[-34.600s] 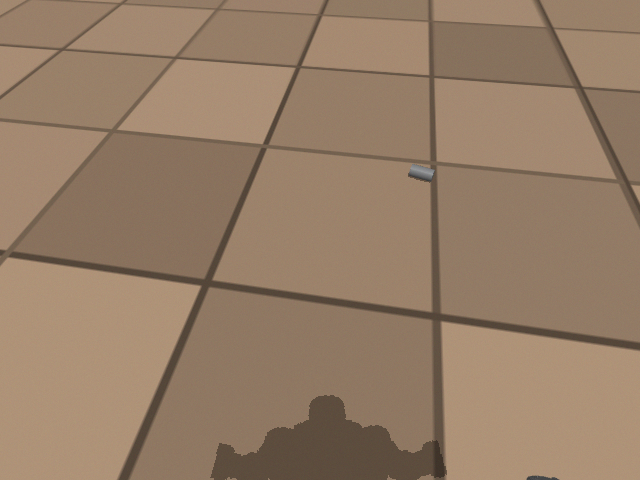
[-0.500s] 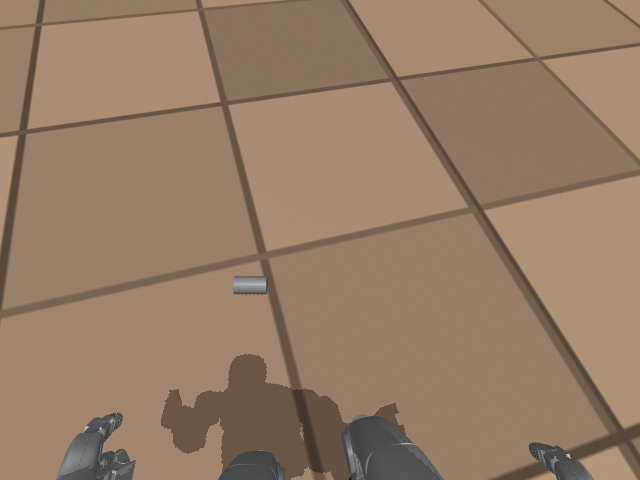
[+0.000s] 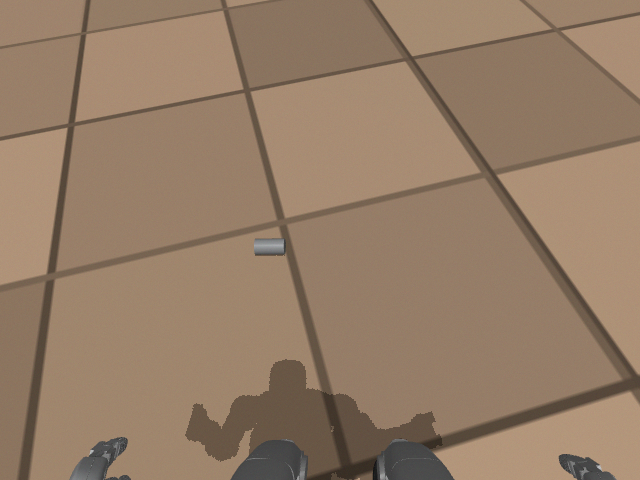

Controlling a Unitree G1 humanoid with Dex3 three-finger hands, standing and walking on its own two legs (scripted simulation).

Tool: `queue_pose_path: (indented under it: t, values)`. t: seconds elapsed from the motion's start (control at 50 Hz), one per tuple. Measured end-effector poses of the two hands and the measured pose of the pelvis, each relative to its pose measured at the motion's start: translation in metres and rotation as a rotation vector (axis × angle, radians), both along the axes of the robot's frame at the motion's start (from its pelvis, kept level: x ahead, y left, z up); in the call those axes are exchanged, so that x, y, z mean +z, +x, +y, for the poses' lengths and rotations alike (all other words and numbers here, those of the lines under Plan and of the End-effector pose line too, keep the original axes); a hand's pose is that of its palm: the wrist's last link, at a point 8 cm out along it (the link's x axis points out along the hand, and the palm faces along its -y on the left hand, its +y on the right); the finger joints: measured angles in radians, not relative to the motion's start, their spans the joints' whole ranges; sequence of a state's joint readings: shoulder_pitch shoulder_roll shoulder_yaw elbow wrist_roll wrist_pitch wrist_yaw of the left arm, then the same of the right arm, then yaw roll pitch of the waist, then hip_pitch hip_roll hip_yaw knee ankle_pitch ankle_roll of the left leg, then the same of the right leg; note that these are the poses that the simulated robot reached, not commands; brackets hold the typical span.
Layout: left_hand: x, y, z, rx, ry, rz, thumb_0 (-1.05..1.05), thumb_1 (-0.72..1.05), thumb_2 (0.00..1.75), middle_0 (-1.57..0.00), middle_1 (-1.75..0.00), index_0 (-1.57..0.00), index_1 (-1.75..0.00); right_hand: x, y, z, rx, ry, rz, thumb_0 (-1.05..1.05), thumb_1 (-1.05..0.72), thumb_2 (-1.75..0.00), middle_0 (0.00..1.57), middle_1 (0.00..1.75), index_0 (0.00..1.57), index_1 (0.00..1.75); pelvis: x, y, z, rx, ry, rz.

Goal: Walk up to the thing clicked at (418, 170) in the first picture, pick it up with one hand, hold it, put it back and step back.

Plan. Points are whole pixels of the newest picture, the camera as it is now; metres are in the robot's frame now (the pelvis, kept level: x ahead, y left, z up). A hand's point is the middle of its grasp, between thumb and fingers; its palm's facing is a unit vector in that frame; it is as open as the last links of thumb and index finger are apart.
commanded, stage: step back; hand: left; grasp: from above
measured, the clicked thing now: (270, 246) +0.87 +0.22 -0.73
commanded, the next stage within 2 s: stand in 1.52 s
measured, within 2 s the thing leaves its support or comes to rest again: neither
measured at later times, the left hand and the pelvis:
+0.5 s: hand out of the picture -0.11 +0.24 -0.14, palm faces -0.03 -0.92 -0.40, open 7.4 cm; pelvis -0.17 -0.03 +0.00, yaw -3 degrees
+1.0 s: hand out of the picture -0.13 +0.24 -0.14, palm faces +0.06 -0.92 -0.38, open 7.4 cm; pelvis -0.19 -0.03 +0.01, yaw +2 degrees
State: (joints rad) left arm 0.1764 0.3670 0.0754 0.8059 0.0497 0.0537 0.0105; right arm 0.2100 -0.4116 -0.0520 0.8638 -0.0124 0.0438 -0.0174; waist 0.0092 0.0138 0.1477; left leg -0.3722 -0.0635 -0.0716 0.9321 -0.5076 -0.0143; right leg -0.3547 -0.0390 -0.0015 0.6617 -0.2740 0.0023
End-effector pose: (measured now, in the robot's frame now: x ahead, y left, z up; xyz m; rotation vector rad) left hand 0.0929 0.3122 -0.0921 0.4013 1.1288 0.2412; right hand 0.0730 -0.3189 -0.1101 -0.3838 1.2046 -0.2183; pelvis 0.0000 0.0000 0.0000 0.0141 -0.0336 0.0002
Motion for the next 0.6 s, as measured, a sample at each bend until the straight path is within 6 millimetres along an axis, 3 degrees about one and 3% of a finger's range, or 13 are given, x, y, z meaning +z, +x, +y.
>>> queue_pose_path:
  t: [0.08,0.2,0.32,0.4,0.5,0.6]
  values:
    - [-0.012,-0.011,0.010,0.007,-0.015,-0.060,0.01,0.90,0.90,-0.21,-0.30,-0.20,-0.30,-0.004,-0.035,0.012,0.022,-0.009,0.041,0.01,-0.91,-0.90,0.21,0.30,0.20,0.29,-0.009,-0.033,0.005,0.028,0.021,-0.016]
    - [-0.012,-0.048,0.003,0.026,-0.055,-0.043,0.01,0.90,0.90,-0.21,-0.30,-0.20,-0.30,0.013,-0.072,0.020,0.033,-0.001,0.016,0.01,-0.90,-0.90,0.21,0.30,0.20,0.30,0.004,-0.073,0.002,0.018,-0.021,-0.013]
    - [-0.014,-0.106,-0.009,0.002,-0.055,0.014,0.01,0.90,0.90,-0.21,-0.30,-0.20,-0.30,0.021,-0.085,0.004,0.036,-0.014,-0.085,0.01,-0.90,-0.90,0.21,0.30,0.21,0.30,0.004,-0.115,-0.009,-0.025,-0.028,0.001]
    - [-0.019,-0.151,-0.021,-0.009,-0.032,0.058,0.01,0.90,0.90,-0.21,-0.30,-0.20,-0.30,0.011,-0.101,-0.018,0.026,-0.005,-0.142,0.01,-0.90,-0.90,0.21,0.30,0.21,0.30,-0.006,-0.144,-0.023,-0.059,-0.028,-0.001]
    - [-0.008,-0.209,-0.035,0.030,-0.027,0.102,0.01,0.90,0.90,-0.21,-0.30,-0.20,-0.30,0.007,-0.140,-0.031,-0.012,0.014,-0.104,0.01,-0.90,-0.90,0.21,0.30,0.20,0.30,0.002,-0.167,-0.033,-0.055,-0.005,-0.012]
    - [0.001,-0.238,-0.032,0.063,-0.014,0.082,0.01,0.90,0.90,-0.21,-0.30,-0.20,-0.30,0.001,-0.181,-0.034,0.001,0.023,-0.021,0.01,-0.90,-0.90,0.21,0.30,0.20,0.29,0.006,-0.182,-0.033,-0.015,0.001,-0.010]
